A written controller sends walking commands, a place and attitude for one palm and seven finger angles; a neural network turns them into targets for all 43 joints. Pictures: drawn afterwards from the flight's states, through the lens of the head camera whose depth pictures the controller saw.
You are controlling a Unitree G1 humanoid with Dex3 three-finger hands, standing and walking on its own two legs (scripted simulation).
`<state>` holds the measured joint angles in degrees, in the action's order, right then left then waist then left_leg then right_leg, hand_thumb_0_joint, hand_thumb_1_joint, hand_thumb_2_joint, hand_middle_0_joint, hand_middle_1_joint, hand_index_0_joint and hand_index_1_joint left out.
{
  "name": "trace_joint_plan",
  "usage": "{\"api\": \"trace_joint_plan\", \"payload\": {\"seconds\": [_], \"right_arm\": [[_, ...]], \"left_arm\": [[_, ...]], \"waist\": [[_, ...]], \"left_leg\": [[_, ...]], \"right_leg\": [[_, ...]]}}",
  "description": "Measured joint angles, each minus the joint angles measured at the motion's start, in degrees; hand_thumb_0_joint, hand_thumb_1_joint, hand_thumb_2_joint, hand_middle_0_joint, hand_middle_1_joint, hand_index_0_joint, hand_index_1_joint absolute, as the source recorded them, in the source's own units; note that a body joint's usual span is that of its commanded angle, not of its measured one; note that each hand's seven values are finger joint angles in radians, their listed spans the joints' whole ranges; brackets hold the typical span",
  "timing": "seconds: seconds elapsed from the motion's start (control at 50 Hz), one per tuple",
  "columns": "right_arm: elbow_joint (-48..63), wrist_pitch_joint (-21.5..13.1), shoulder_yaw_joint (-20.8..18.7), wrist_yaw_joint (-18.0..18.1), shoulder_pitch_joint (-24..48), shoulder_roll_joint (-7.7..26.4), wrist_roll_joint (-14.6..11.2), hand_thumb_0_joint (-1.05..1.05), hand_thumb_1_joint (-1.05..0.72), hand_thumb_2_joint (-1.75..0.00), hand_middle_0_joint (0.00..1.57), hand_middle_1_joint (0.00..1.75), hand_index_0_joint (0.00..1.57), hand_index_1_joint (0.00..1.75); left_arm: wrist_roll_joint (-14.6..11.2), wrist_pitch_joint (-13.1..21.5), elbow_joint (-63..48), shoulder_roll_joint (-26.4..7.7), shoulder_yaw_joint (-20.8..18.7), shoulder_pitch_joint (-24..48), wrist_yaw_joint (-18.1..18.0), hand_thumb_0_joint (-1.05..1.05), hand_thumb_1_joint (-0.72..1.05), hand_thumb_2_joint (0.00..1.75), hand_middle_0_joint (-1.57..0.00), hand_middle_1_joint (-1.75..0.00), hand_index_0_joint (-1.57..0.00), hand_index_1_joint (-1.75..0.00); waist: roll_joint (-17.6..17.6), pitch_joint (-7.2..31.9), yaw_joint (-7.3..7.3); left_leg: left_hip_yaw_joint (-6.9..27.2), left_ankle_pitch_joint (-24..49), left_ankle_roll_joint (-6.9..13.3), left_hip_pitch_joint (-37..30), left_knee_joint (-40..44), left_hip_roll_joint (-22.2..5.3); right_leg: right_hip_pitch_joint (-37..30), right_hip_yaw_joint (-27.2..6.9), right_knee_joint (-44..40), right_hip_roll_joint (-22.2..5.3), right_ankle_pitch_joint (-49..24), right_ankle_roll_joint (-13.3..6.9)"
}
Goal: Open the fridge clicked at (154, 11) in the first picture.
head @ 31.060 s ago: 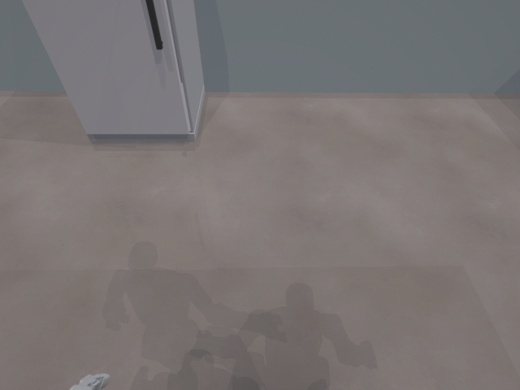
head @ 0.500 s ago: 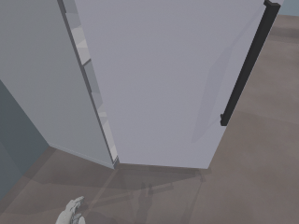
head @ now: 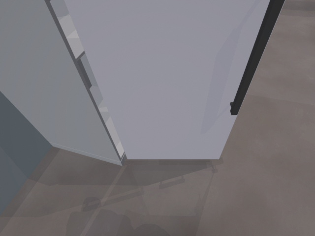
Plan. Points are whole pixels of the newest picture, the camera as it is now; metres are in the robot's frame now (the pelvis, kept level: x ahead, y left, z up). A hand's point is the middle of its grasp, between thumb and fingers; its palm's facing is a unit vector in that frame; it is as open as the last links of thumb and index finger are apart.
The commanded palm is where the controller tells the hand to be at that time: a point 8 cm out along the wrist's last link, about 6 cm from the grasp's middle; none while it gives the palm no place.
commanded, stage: let the arm hang, fingers relaxed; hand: right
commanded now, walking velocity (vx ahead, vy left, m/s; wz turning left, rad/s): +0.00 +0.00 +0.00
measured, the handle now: (250, 60) +0.63 -0.28 +0.09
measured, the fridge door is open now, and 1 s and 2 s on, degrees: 74 74 74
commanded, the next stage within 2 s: look to check the result in 0.66 s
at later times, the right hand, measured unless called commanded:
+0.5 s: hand out of the picture +0.10 -0.24 -0.15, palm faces -0.03 +0.95 -0.31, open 7.3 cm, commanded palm none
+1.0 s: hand out of the picture +0.11 -0.24 -0.16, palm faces -0.06 +0.94 -0.32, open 7.3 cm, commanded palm none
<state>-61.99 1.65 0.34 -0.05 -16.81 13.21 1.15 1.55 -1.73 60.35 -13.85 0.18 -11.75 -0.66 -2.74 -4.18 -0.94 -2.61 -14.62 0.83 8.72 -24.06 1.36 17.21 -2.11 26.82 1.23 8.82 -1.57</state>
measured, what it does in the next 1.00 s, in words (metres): stands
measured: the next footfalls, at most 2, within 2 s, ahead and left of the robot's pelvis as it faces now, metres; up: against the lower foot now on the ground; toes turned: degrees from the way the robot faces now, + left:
none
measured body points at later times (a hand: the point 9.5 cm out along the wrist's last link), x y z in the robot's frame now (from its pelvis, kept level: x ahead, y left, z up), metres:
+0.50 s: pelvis +0.02 +0.00 +0.01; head +0.02 +0.00 +0.46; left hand +0.09 +0.27 -0.13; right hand +0.10 -0.29 -0.13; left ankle -0.02 +0.11 -0.74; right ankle +0.06 -0.10 -0.74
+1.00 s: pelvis +0.04 +0.00 +0.01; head +0.06 +0.00 +0.46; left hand +0.11 +0.30 -0.12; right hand +0.11 -0.29 -0.13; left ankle -0.02 +0.11 -0.74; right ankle +0.06 -0.10 -0.74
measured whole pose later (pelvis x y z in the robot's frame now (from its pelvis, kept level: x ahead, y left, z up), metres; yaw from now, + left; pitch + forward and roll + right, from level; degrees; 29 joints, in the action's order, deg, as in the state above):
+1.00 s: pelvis +0.04 +0.00 +0.01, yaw +2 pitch -1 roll +0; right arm -64.8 -0.6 -0.4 0.2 -6.6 19.2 0.9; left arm 1.1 0.2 64.7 -18.9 -0.2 -4.9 -0.2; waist -0.7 -3.2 0.0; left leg -0.2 -13.5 0.5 2.1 -16.6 0.4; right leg 9.4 0.1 18.3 1.9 7.9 -1.6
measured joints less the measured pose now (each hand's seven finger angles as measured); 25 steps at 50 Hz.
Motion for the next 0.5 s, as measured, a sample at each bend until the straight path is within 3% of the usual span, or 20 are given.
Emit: {"api": "trace_joint_plan", "payload": {"seconds": [0.26,0.5], "right_arm": [[-5.1,-1.3,-0.9,0.5,2.5,3.4,-0.1,0.0,-0.92,-0.9,0.2,0.3,0.2,0.3],[-2.0,-2.7,-0.8,0.4,10.5,4.1,-0.1,0.0,-0.91,-0.9,0.2,0.3,0.2,0.3]], "left_arm": [[-0.3,0.8,4.0,-0.1,-0.7,0.6,-0.1,0.0,0.91,0.9,-0.21,-0.3,-0.2,-0.3],[-0.1,2.0,3.9,-2.6,-0.7,5.6,0.4,0.0,0.91,0.9,-0.21,-0.3,-0.2,-0.3]], "waist": [[3.5,0.9,0.19],[3.0,2.6,0.94]], "left_leg": [[1.0,0.7,-0.5,-1.9,2.1,-0.9],[1.7,0.7,-0.7,-3.5,3.6,-1.2]], "right_leg": [[-2.8,1.0,-3.5,0.7,-1.2,-0.5],[-5.1,1.7,-6.0,1.0,-1.5,-0.5]]}}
